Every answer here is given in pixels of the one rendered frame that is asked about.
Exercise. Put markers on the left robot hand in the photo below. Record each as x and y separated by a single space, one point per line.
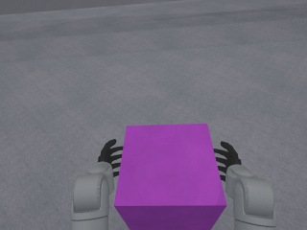
107 151

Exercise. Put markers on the right robot hand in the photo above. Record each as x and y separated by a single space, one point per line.
231 158

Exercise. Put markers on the robot right forearm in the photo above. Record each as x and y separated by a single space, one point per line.
253 199

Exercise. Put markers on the robot left forearm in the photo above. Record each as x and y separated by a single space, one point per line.
90 198

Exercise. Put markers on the carton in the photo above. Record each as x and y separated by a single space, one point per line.
169 178

